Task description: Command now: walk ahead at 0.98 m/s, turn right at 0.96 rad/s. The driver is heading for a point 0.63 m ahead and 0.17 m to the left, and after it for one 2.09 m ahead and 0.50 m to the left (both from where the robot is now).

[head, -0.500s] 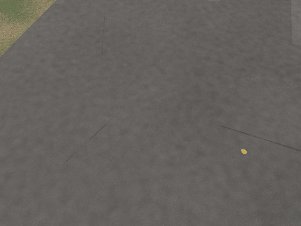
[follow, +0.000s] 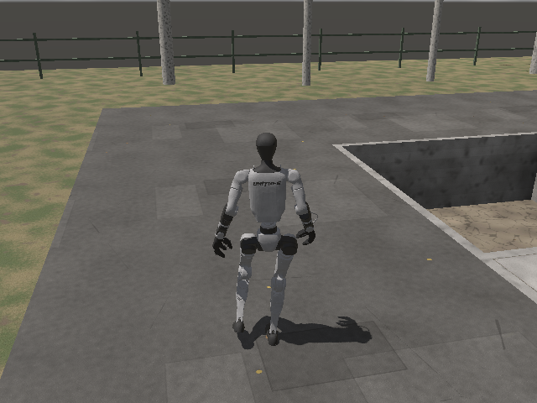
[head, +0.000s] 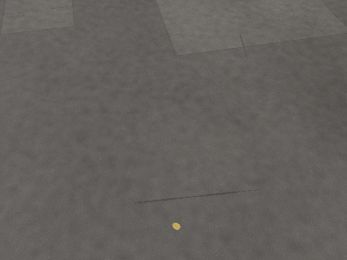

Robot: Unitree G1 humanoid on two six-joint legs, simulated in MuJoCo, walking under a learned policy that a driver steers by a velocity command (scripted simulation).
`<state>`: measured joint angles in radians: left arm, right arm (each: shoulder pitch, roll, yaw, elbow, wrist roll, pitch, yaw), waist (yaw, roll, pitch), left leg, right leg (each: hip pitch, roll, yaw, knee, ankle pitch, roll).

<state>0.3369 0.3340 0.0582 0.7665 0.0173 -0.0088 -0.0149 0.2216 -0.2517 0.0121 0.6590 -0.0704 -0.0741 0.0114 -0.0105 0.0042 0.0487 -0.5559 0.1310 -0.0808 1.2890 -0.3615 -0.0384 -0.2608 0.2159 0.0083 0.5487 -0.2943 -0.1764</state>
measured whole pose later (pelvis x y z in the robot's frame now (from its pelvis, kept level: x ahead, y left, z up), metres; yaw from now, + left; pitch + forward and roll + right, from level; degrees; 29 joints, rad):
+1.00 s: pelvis +0.96 +0.04 +0.00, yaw +24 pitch +2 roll -2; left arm 0.51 0.34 0.05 0.91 0.02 -0.11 0.01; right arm -0.04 -0.36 -0.05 0.60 -0.03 0.00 0.10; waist 0.08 0.03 0.02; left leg -0.80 0.05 0.11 0.88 -0.04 0.12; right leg 0.18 0.00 -0.26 0.22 -0.41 0.05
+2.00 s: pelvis +1.77 +0.53 +0.00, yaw +24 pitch +3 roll +1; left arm 0.44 0.33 0.08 0.85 -0.01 -0.05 -0.01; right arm 0.03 -0.27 0.01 0.61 -0.06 -0.09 -0.01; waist 0.10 -0.03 0.01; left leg -0.46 0.01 0.02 0.62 -0.20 -0.01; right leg -0.20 0.09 0.14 1.09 -0.40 -0.11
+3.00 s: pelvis +2.25 +0.72 +0.01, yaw -14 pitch +0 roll +0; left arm 0.17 0.29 0.06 0.69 -0.01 0.06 0.03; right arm 0.16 -0.22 -0.03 0.67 -0.01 0.00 -0.01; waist -0.02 -0.02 0.05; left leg -0.35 -0.02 -0.05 0.50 -0.16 0.01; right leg -0.35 0.02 0.09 0.83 -0.47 0.09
